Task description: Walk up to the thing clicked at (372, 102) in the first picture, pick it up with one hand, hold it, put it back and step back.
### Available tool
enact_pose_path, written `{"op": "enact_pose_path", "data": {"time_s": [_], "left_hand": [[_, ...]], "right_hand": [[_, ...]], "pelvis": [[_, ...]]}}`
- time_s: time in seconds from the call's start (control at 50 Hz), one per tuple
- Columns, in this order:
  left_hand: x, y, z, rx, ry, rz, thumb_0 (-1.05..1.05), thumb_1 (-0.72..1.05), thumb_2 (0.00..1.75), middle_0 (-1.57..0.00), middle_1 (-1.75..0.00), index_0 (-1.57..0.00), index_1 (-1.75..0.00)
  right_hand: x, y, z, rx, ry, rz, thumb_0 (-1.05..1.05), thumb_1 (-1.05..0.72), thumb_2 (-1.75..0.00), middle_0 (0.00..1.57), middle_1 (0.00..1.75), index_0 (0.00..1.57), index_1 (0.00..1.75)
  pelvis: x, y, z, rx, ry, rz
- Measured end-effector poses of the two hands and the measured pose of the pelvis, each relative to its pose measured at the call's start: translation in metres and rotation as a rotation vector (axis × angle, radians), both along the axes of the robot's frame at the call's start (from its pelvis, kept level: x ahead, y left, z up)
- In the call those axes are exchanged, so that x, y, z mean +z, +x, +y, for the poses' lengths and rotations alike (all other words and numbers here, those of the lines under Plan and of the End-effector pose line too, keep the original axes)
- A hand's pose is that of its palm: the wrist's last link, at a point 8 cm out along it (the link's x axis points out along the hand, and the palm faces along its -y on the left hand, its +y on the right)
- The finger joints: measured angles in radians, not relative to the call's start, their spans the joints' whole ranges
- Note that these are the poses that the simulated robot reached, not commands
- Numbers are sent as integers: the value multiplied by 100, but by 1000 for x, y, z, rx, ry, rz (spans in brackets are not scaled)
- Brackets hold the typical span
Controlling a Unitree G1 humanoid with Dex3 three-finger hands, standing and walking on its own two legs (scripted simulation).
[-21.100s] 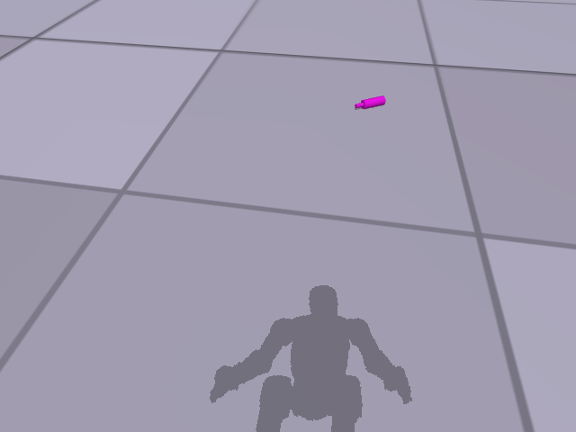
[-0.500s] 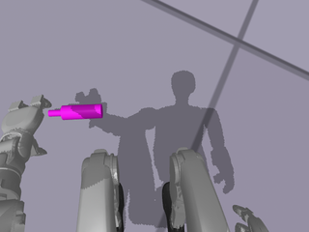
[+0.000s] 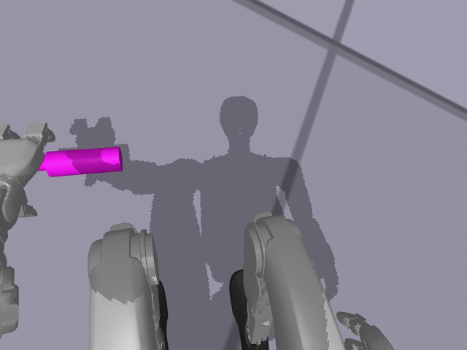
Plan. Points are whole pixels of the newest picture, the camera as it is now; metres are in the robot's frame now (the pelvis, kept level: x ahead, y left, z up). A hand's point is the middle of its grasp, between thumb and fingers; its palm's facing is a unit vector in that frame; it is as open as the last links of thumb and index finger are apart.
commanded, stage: rise first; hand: left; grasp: from above
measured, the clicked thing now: (74, 162) +0.49 +0.31 -0.33
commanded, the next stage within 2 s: none
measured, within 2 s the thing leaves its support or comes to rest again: neither
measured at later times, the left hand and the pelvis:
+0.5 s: hand (41, 173) +0.43 +0.32 -0.19, palm faces -0.45 -0.07 -0.89, open 14.1 cm; pelvis +0.00 +0.00 -0.02, yaw -1 degrees
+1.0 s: hand (47, 169) +0.44 +0.32 -0.21, palm faces -0.45 -0.07 -0.89, open 14.1 cm; pelvis +0.01 +0.00 -0.03, yaw -2 degrees
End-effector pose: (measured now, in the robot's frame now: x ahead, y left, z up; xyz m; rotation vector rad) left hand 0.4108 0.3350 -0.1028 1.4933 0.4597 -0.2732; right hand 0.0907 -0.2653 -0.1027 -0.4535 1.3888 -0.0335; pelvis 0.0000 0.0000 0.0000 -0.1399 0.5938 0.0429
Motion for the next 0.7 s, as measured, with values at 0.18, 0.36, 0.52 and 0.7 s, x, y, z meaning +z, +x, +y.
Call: {"op": "enact_pose_path", "data": {"time_s": [0.18, 0.36, 0.52, 0.7], "left_hand": [[-14, 9, -4, 12, 12, -2, 0, -51, 99, -9, -100, -9, -99], [-26, 17, -9, 25, 8, 3, 0, -51, 99, -8, -101, -9, -100], [-34, 23, -10, 21, 10, 7, 0, -52, 99, -8, -102, -9, -101], [-41, 28, -11, 15, 4, 6, 0, -52, 98, -7, -103, -9, -102]], "right_hand": [[-10, -3, -2, 15, 4, 8, 0, -92, -90, 20, 30, 20, 30], [-11, -15, -8, 11, -13, 35, 0, -92, -90, 20, 29, 20, 30], [-12, -19, -10, 8, -21, 52, 0, -92, -90, 20, 29, 20, 30], [-15, -13, -7, 18, -16, 53, 0, -92, -90, 20, 29, 20, 30]], "pelvis": [[-11, 0, -3, -11, 2, -8], [-17, 1, -5, -19, -1, -12], [-21, 3, -4, -24, -4, -9], [-23, 6, -3, -27, -11, -9]]}}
